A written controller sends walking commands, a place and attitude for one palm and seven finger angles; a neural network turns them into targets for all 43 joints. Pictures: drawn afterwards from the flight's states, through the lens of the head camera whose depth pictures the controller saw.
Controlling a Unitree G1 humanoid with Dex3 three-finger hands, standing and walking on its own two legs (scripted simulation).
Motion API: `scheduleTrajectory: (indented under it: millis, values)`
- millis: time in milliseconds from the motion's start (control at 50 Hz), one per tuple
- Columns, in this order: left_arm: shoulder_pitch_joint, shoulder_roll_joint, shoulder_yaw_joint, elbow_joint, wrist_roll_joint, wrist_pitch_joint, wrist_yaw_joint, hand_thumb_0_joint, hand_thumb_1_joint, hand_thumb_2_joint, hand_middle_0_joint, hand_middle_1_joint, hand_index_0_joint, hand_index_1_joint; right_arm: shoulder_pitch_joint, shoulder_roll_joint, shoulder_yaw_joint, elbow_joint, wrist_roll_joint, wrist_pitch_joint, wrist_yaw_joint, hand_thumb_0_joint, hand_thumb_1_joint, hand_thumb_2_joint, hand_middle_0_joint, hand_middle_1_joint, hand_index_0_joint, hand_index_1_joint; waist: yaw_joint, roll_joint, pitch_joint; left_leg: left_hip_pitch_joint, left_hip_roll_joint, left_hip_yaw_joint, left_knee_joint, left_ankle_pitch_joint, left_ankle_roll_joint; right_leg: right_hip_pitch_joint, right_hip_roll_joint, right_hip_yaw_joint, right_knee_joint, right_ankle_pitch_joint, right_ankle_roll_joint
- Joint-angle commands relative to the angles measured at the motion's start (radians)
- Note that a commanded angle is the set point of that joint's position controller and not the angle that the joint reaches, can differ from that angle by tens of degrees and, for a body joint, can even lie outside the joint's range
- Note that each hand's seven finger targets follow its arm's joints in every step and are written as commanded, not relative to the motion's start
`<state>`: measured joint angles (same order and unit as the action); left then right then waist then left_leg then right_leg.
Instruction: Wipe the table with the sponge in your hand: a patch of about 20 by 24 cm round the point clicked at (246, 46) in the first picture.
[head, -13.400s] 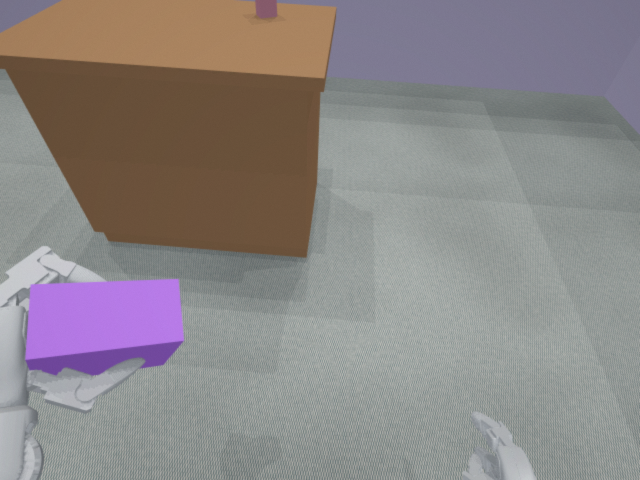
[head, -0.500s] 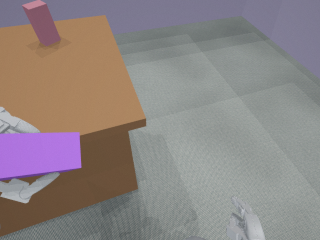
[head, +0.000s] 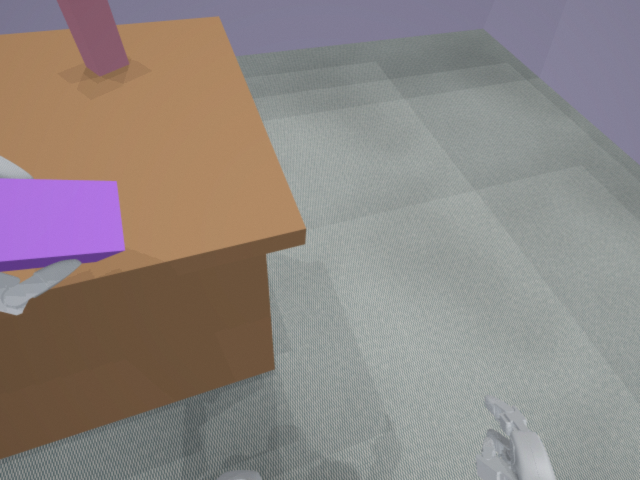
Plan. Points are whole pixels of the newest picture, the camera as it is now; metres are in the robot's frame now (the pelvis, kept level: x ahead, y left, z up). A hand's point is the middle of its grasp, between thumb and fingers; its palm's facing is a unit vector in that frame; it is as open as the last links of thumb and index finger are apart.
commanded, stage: come to a stop and stand still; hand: left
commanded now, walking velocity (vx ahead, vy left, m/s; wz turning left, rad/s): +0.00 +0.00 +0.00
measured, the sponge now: (56, 227) +0.28 +0.27 +0.18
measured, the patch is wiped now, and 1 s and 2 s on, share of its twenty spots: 0.00 0.00 0.00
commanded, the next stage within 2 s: look again from close up in 1.10 s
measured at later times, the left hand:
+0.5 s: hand out of the picture +0.20 +0.31 +0.18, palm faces +0.46 -0.83 -0.31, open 10.0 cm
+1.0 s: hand (2, 291) +0.23 +0.30 +0.16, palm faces +0.40 -0.83 -0.39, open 10.0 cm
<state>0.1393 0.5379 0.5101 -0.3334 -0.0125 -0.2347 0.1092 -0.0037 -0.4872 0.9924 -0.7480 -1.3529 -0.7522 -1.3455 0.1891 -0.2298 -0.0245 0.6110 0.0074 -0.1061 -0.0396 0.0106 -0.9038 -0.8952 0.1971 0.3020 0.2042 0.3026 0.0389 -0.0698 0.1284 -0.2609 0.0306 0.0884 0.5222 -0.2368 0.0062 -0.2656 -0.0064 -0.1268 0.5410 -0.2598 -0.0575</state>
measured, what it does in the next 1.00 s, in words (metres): stands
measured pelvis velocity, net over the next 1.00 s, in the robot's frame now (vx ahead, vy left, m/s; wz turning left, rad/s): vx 0.02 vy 0.05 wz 0.03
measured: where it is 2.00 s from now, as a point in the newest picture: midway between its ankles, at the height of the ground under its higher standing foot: outside the picture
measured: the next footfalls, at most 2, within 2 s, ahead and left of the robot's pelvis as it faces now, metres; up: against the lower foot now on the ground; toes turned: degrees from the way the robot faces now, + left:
none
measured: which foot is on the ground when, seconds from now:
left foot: down 0.00-1.00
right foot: down 0.00-1.00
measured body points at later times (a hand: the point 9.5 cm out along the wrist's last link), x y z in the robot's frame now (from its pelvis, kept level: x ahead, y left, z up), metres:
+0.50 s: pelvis -0.01 +0.05 +0.01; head -0.02 +0.07 +0.46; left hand +0.17 +0.35 +0.19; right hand +0.18 -0.14 -0.06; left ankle +0.02 +0.12 -0.73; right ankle +0.02 -0.07 -0.73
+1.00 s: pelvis +0.02 +0.05 +0.01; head +0.03 +0.06 +0.46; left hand +0.20 +0.35 +0.18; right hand +0.21 -0.17 -0.06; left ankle +0.02 +0.12 -0.73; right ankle +0.02 -0.07 -0.73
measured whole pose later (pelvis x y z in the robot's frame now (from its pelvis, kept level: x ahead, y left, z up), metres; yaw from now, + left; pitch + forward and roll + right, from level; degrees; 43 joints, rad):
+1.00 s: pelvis +0.02 +0.05 +0.01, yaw +2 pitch +0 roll -1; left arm 0.42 0.37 0.35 -0.42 -0.03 -0.19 0.09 0.00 -0.49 1.00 -0.76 -1.35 -0.76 -1.34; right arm 0.19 -0.21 0.03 0.57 -0.01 -0.09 -0.04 0.01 -0.90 -0.89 0.20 0.30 0.21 0.30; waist 0.02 -0.02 0.03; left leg -0.22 -0.03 0.08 0.44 -0.22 0.06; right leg -0.19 0.02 -0.01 0.41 -0.21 0.00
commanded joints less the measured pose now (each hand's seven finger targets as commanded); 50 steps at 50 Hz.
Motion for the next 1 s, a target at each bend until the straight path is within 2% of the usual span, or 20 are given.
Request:
scheduleTrajectory:
  millis: [0, 40, 60, 80, 120, 180, 200, 240, 280, 360, 380, 440, 560, 580, 600, 680, 740, 840, 920, 980]
  values:
    - [0.286, -0.077, -0.123, -0.284, -0.033, -0.048, -0.024, 0.0, 0.1, 1.3, -1.2, -1.6, -1.2, -1.6, -0.037, -0.11, -0.038, -0.192, 0.018, -0.069, 0.055, 0.0, -0.9, -0.9, 0.2, 0.3, 0.2, 0.3, 0.005, 0.21, -0.347, 0.12, 0.117, -0.133, -0.08, 0.373, 0.063, 0.142, -0.082, 0.126, -0.007, 0.277, 0.083]
    - [0.341, -0.068, -0.129, -0.346, -0.029, -0.035, -0.02, 0.0, 0.1, 1.3, -1.2, -1.6, -1.2, -1.6, -0.065, -0.112, -0.029, -0.216, 0.018, -0.072, 0.062, 0.0, -0.9, -0.9, 0.2, 0.3, 0.2, 0.3, 0.006, 0.155, -0.285, -0.007, 0.131, -0.156, -0.128, 0.218, 0.066, 0.156, -0.054, 0.107, -0.027, 0.118, 0.067]
    - [0.348, -0.034, -0.095, -0.345, -0.025, -0.028, -0.012, 0.0, 0.1, 1.3, -1.2, -1.6, -1.2, -1.6, -0.066, -0.117, -0.025, -0.22, 0.016, -0.074, 0.057, 0.0, -0.9, -0.9, 0.2, 0.3, 0.2, 0.3, 0.003, 0.101, -0.254, -0.049, 0.123, -0.156, -0.15, 0.125, 0.056, 0.153, -0.047, 0.105, -0.048, 0.067, 0.052]
    - [0.336, 0.026, -0.041, -0.362, -0.024, -0.027, 0.001, 0.0, 0.1, 1.3, -1.2, -1.6, -1.2, -1.6, -0.071, -0.125, -0.024, -0.225, 0.015, -0.071, 0.048, 0.0, -0.9, -0.9, 0.2, 0.3, 0.2, 0.3, 0.002, 0.103, -0.24, -0.056, 0.106, -0.146, -0.165, 0.057, 0.045, 0.141, -0.047, 0.105, -0.061, 0.033, 0.043]
    - [0.296, 0.055, 0.015, -0.355, -0.023, -0.032, 0.009, 0.0, 0.1, 1.3, -1.2, -1.6, -1.2, -1.6, -0.077, -0.113, -0.014, -0.237, 0.007, -0.072, 0.027, 0.0, -0.9, -0.9, 0.2, 0.3, 0.2, 0.3, -0.005, 0.052, -0.216, -0.053, 0.088, -0.138, -0.189, -0.059, 0.037, 0.098, -0.042, 0.108, -0.099, -0.033, 0.036]
    - [0.126, 0.108, 0.064, -0.418, -0.024, -0.045, 0.021, 0.0, 0.1, 1.3, -1.2, -1.6, -1.2, -1.6, -0.097, -0.11, -0.003, -0.239, -0.005, -0.075, -0.003, 0.0, -0.9, -0.9, 0.2, 0.3, 0.2, 0.3, -0.015, 0.148, -0.164, -0.06, 0.096, -0.157, -0.255, -0.193, 0.037, 0.062, -0.026, 0.116, -0.101, -0.094, 0.034]
    - [0.106, 0.059, 0.029, -0.377, -0.022, -0.042, 0.021, 0.0, 0.1, 1.3, -1.2, -1.6, -1.2, -1.6, -0.088, -0.103, 0.0, -0.23, -0.006, -0.079, -0.007, 0.0, -0.9, -0.9, 0.2, 0.3, 0.2, 0.3, -0.015, 0.205, -0.155, -0.091, 0.114, -0.165, -0.294, -0.266, 0.042, 0.09, -0.016, 0.103, -0.067, -0.094, 0.035]
    - [0.041, 0.038, 0.002, -0.337, -0.007, -0.037, 0.02, 0.0, 0.1, 1.3, -1.2, -1.6, -1.2, -1.6, -0.081, -0.1, 0.003, -0.224, -0.005, -0.091, -0.004, 0.0, -0.9, -0.9, 0.2, 0.3, 0.2, 0.3, -0.006, 0.272, -0.152, -0.155, 0.127, -0.152, -0.333, -0.375, 0.054, 0.161, -0.002, 0.092, -0.019, -0.078, 0.034]
    - [-0.019, 0.003, -0.046, -0.335, -0.003, -0.039, 0.013, 0.0, 0.1, 1.3, -1.2, -1.6, -1.2, -1.6, -0.079, -0.094, 0.006, -0.214, -0.007, -0.106, 0.002, 0.0, -0.9, -0.9, 0.2, 0.3, 0.2, 0.3, -0.009, 0.256, -0.175, -0.105, 0.108, -0.131, -0.303, -0.336, 0.048, 0.155, -0.001, 0.103, -0.052, -0.053, 0.028]
    - [0.048, -0.076, -0.141, -0.279, 0.012, -0.032, 0.001, 0.0, 0.1, 1.3, -1.2, -1.6, -1.2, -1.6, -0.065, -0.093, 0.012, -0.192, -0.017, -0.122, 0.013, 0.0, -0.9, -0.9, 0.2, 0.3, 0.2, 0.3, -0.008, 0.113, -0.173, -0.001, 0.057, -0.123, -0.239, -0.28, 0.027, 0.059, -0.014, 0.179, -0.2, -0.104, 0.024]
    - [0.065, -0.102, -0.162, -0.258, 0.013, -0.027, -0.004, 0.0, 0.1, 1.3, -1.2, -1.6, -1.2, -1.6, -0.069, -0.094, 0.011, -0.188, -0.02, -0.119, 0.014, 0.0, -0.9, -0.9, 0.2, 0.3, 0.2, 0.3, -0.01, 0.111, -0.175, 0.029, 0.052, -0.13, -0.246, -0.277, 0.02, 0.028, -0.012, 0.189, -0.214, -0.13, 0.023]
    - [0.064, -0.09, -0.158, -0.202, 0.019, -0.017, -0.001, 0.0, 0.1, 1.3, -1.2, -1.6, -1.2, -1.6, -0.064, -0.099, 0.015, -0.18, -0.021, -0.103, 0.012, 0.0, -0.9, -0.9, 0.2, 0.3, 0.2, 0.3, -0.01, 0.091, -0.123, -0.002, 0.052, -0.145, -0.28, -0.29, 0.007, -0.002, 0.003, 0.18, -0.23, -0.138, 0.029]
    - [0.07, -0.011, -0.07, -0.25, 0.008, -0.03, 0.004, 0.0, 0.1, 1.3, -1.2, -1.6, -1.2, -1.6, -0.08, -0.09, 0.02, -0.201, -0.027, -0.075, -0.001, 0.0, -0.9, -0.9, 0.2, 0.3, 0.2, 0.3, -0.008, 0.142, -0.188, 0.042, 0.057, -0.158, -0.282, -0.123, -0.001, 0.058, 0.006, 0.172, -0.198, 0.008, 0.031]
    - [0.064, 0.012, -0.051, -0.29, 0.005, -0.034, 0.003, 0.0, 0.1, 1.3, -1.2, -1.6, -1.2, -1.6, -0.091, -0.09, 0.022, -0.205, -0.03, -0.073, -0.004, 0.0, -0.9, -0.9, 0.2, 0.3, 0.2, 0.3, -0.009, 0.182, -0.202, 0.057, 0.061, -0.163, -0.292, -0.092, -0.011, 0.063, 0.01, 0.158, -0.173, 0.028, 0.032]
    - [0.081, 0.011, -0.047, -0.31, 0.0, -0.038, 0.004, 0.0, 0.1, 1.3, -1.2, -1.6, -1.2, -1.6, -0.088, -0.089, 0.021, -0.21, -0.03, -0.072, -0.005, 0.0, -0.9, -0.9, 0.2, 0.3, 0.2, 0.3, -0.006, 0.166, -0.223, 0.061, 0.068, -0.169, -0.282, -0.059, -0.009, 0.088, 0.01, 0.151, -0.161, 0.059, 0.034]
    - [0.14, 0.003, -0.055, -0.375, -0.014, -0.039, 0.002, 0.0, 0.1, 1.3, -1.2, -1.6, -1.2, -1.6, -0.085, -0.095, 0.018, -0.219, -0.031, -0.076, -0.002, 0.0, -0.9, -0.9, 0.2, 0.3, 0.2, 0.3, -0.007, 0.167, -0.295, 0.141, 0.032, -0.116, -0.175, 0.278, -0.027, 0.125, -0.006, 0.14, -0.136, 0.253, 0.029]
    - [0.184, -0.011, -0.066, -0.365, -0.017, -0.036, 0.004, 0.0, 0.1, 1.3, -1.2, -1.6, -1.2, -1.6, -0.068, -0.103, 0.008, -0.21, -0.025, -0.074, 0.001, 0.0, -0.9, -0.9, 0.2, 0.3, 0.2, 0.3, -0.011, 0.173, -0.32, 0.187, 0.032, -0.103, -0.124, 0.414, -0.038, 0.113, -0.011, 0.143, -0.135, 0.316, 0.03]
    - [0.221, -0.02, -0.063, -0.312, -0.021, -0.022, 0.008, 0.0, 0.1, 1.3, -1.2, -1.6, -1.2, -1.6, -0.062, -0.107, -0.001, -0.197, -0.016, -0.053, -0.004, 0.0, -0.9, -0.9, 0.2, 0.3, 0.2, 0.3, -0.015, 0.139, -0.309, 0.183, 0.034, -0.102, -0.112, 0.446, -0.047, 0.105, -0.015, 0.144, -0.138, 0.346, 0.032]
    - [0.223, -0.016, -0.055, -0.288, -0.03, -0.014, 0.01, 0.0, 0.1, 1.3, -1.2, -1.6, -1.2, -1.6, -0.078, -0.102, 0.002, -0.204, -0.015, -0.037, -0.014, 0.0, -0.9, -0.9, 0.2, 0.3, 0.2, 0.3, -0.013, 0.098, -0.274, 0.143, 0.028, -0.104, -0.128, 0.343, -0.034, 0.104, -0.026, 0.161, -0.164, 0.319, 0.033]
    - [0.194, -0.004, -0.054, -0.316, -0.032, -0.014, 0.011, 0.0, 0.1, 1.3, -1.2, -1.6, -1.2, -1.6, -0.093, -0.102, 0.005, -0.207, -0.017, -0.034, -0.02, 0.0, -0.9, -0.9, 0.2, 0.3, 0.2, 0.3, -0.014, 0.115, -0.259, 0.128, 0.019, -0.106, -0.148, 0.239, -0.021, 0.096, -0.031, 0.177, -0.188, 0.263, 0.032]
